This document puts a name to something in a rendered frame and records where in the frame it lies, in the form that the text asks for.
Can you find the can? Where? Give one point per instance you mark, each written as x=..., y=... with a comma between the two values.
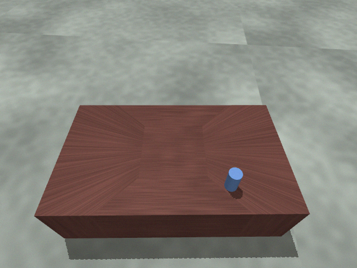
x=233, y=179

